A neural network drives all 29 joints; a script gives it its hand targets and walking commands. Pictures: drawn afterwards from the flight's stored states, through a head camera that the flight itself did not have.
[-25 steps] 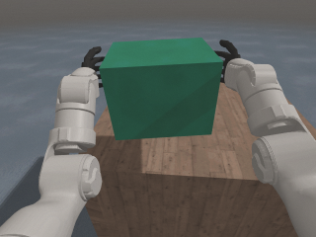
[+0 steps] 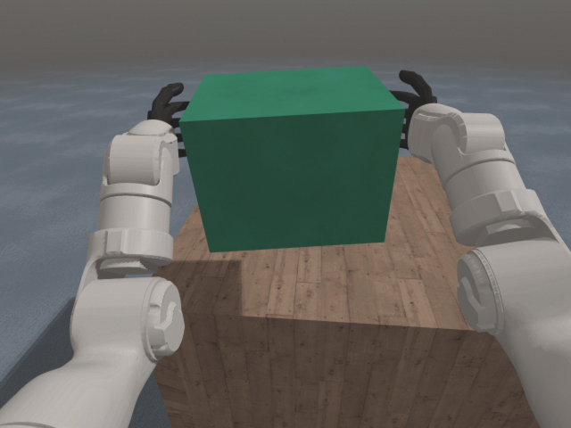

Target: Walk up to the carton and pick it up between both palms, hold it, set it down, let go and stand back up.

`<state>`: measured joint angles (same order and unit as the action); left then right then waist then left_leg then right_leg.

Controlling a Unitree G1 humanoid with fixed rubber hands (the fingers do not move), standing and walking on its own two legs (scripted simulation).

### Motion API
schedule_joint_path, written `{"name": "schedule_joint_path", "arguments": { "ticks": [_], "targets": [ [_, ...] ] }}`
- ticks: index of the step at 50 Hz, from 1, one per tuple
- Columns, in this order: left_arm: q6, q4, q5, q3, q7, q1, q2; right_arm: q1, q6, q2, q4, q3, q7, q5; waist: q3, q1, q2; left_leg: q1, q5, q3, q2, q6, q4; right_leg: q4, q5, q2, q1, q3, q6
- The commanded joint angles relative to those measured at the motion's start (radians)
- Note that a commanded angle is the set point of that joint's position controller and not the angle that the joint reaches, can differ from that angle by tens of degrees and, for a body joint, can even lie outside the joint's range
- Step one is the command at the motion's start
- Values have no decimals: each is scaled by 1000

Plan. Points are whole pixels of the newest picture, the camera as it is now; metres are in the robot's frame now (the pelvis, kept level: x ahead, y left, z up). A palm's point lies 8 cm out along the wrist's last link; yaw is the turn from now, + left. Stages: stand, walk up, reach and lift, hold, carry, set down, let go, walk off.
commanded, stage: hold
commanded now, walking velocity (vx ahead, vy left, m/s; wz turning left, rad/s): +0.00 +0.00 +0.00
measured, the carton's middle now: (291, 155) +0.39 +0.00 +0.29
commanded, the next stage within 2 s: none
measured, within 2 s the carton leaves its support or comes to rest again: neither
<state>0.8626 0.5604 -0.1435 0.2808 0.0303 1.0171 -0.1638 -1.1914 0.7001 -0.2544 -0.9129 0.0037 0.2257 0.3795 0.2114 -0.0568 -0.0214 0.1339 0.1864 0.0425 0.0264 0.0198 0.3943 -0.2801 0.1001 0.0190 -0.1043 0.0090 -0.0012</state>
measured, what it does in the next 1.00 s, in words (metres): stands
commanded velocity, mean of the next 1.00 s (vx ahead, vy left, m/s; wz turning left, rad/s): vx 0.00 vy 0.00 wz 0.00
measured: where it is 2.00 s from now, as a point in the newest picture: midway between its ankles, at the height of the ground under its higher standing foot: outside the picture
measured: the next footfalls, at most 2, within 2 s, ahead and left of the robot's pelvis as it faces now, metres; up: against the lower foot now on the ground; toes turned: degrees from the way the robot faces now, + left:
none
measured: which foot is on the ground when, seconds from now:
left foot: down 0.00-1.00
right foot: down 0.00-1.00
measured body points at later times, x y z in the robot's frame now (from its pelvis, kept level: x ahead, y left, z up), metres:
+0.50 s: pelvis +0.01 +0.00 +0.00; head -0.09 +0.00 +0.44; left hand +0.40 +0.16 +0.31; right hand +0.39 -0.17 +0.30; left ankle +0.02 +0.13 -0.75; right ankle +0.04 -0.12 -0.75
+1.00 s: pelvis +0.00 +0.00 +0.00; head -0.10 +0.00 +0.44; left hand +0.39 +0.16 +0.31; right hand +0.39 -0.17 +0.33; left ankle +0.02 +0.13 -0.75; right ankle +0.04 -0.12 -0.75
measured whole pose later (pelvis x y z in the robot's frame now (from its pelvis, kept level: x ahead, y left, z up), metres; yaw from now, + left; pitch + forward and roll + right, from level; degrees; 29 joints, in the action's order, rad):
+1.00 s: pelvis +0.00 +0.00 +0.00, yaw +0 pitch -4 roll -1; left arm 0.84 0.58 -0.16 0.28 0.02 1.02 -0.16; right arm -1.23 0.68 -0.25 -0.98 0.03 0.21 0.34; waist 0.18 -0.06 -0.02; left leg 0.13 0.18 0.04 0.03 0.02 0.38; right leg -0.29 0.10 0.02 -0.11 0.01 0.00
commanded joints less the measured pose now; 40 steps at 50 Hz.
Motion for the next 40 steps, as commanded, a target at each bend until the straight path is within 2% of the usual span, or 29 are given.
{"name": "schedule_joint_path", "arguments": {
  "ticks": [1,3,4,5,7,8,10,11,12,13,16,17,18,20,22,23,25,27,28,29,30,32,33,34,35,36,37,39,40],
  "targets": [
    [-124,-70,189,-194,-173,907,652,-805,-90,678,205,-47,-207,66,232,-19,-8,191,148,13,-27,6,-165,3,31,69,137,-48,7],
    [-122,-109,189,-190,-178,892,631,-779,-82,678,190,-65,-200,76,255,-14,3,149,84,8,-35,13,-146,7,-7,66,151,-50,2],
    [-117,-122,191,-204,-180,906,621,-752,-81,656,167,-53,-197,86,244,-34,-37,145,77,6,-33,20,-136,11,-4,58,131,-57,5],
    [-114,-111,171,-178,-182,887,604,-801,-87,669,221,-90,-193,100,268,2,-2,137,43,-3,-45,9,-128,23,-2,60,156,-57,4],
    [-116,-168,189,-206,-182,883,626,-787,-85,677,254,-99,-191,123,272,-12,-14,119,-18,-2,-47,24,-115,17,-51,59,161,-58,1],
    [-116,-133,173,-190,-179,863,615,-803,-84,678,266,-107,-185,120,279,0,13,131,-20,-3,-51,12,-109,24,-54,57,171,-60,-2],
    [-102,-178,176,-203,-184,833,608,-754,-75,684,269,-130,-178,150,302,-5,0,84,-95,-11,-56,21,-87,21,-105,53,187,-59,-7],
    [-98,-175,187,-218,-185,818,611,-792,-81,669,341,-143,-170,157,331,-1,5,81,-113,-11,-58,21,-81,19,-106,60,193,-61,-5],
    [-102,-254,209,-242,-180,821,621,-805,-82,697,415,-180,-163,184,413,1,16,50,-200,-12,-60,22,-59,4,-189,63,226,-55,-10],
    [-100,-311,220,-276,-173,842,639,-795,-78,688,443,-196,-155,214,461,-13,-14,16,-269,-3,-65,38,-42,-7,-246,71,252,-51,-7],
    [-93,-364,240,-290,-161,827,624,-803,-72,703,551,-240,-134,252,534,-5,6,-5,-349,-2,-77,29,-19,-26,-361,74,293,-52,-20],
    [-95,-423,258,-331,-154,824,648,-804,-78,704,604,-252,-127,284,594,-16,-33,-38,-418,2,-77,44,9,-36,-428,74,306,-55,-17],
    [-94,-449,258,-322,-146,819,638,-799,-71,713,646,-277,-122,297,609,2,-11,-37,-429,1,-86,41,14,-39,-443,80,331,-55,-24],
    [-81,-439,264,-355,-147,805,670,-826,-70,685,695,-263,-114,304,578,-15,-45,-43,-462,3,-84,55,32,-40,-477,80,303,-53,-20],
    [-77,-427,272,-342,-145,805,665,-824,-61,695,721,-254,-108,283,526,-18,-28,-32,-405,-1,-81,46,25,-30,-430,70,272,-56,-26],
    [-76,-419,260,-335,-141,835,669,-849,-64,702,695,-261,-112,284,522,-2,-27,-22,-378,-4,-84,36,19,-25,-381,77,249,-50,-24],
    [-64,-337,248,-351,-139,787,708,-859,-63,677,685,-235,-112,256,466,-20,-23,-32,-343,-1,-68,41,6,0,-315,81,199,-46,-16],
    [-59,-270,226,-309,-153,795,696,-839,-54,675,597,-194,-120,235,384,-14,-32,-4,-261,-4,-66,32,-23,18,-208,74,153,-46,-9],
    [-62,-229,214,-293,-154,789,694,-876,-61,671,593,-200,-130,226,367,5,-2,9,-232,-5,-64,29,-30,28,-166,79,143,-43,-6],
    [-66,-239,218,-313,-158,805,714,-828,-58,663,523,-159,-136,211,334,-29,-48,18,-206,4,-59,42,-40,26,-150,73,132,-48,5],
    [-74,-233,214,-294,-159,869,695,-831,-57,669,443,-134,-145,191,292,-29,-59,41,-120,3,-53,44,-64,36,-55,71,101,-45,7],
    [-73,-82,185,-232,-178,851,690,-843,-60,664,336,-91,-168,127,186,-16,-11,120,30,-4,-39,24,-107,49,56,68,64,-44,12],
    [-77,-51,173,-211,-183,849,668,-832,-59,665,289,-67,-176,110,180,-9,-16,141,78,-3,-37,15,-125,42,68,64,77,-46,15],
    [-80,-29,161,-213,-191,866,683,-833,-67,644,254,-34,-179,92,165,-30,-45,169,139,9,-27,20,-147,33,88,68,86,-43,18],
    [-86,-21,158,-193,-196,870,668,-850,-71,658,255,-37,-186,83,146,-8,-25,187,149,6,-27,11,-157,31,111,69,82,-41,12],
    [-89,-21,168,-199,-197,875,660,-831,-70,649,240,-36,-195,79,168,-22,-22,200,180,14,-21,7,-171,21,100,74,105,-45,16],
    [-95,32,137,-159,-199,878,637,-832,-67,650,181,-23,-202,57,113,-6,-15,227,237,7,-24,-1,-178,28,162,68,88,-46,15],
    [-101,-8,133,-164,-201,889,646,-800,-69,636,142,-11,-210,58,112,-11,-50,238,229,17,-18,14,-193,5,109,75,114,-47,16],
    [-110,-34,151,-156,-205,905,623,-801,-70,650,147,-11,-207,56,144,-11,-19,220,213,12,-26,7,-175,4,105,67,119,-53,10]
  ]
}}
